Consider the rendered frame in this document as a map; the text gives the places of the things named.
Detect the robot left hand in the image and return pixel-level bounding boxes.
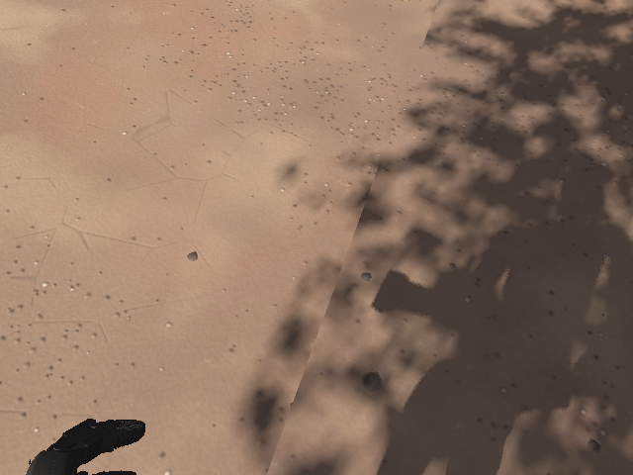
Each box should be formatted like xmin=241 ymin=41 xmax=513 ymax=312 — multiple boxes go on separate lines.
xmin=26 ymin=419 xmax=145 ymax=475

